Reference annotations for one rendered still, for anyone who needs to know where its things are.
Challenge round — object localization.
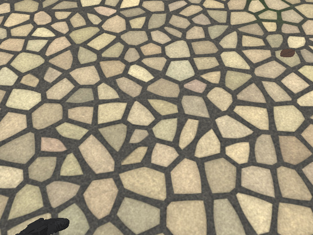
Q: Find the robot left hand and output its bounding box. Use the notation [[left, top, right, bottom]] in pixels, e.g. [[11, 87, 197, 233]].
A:
[[16, 217, 69, 235]]

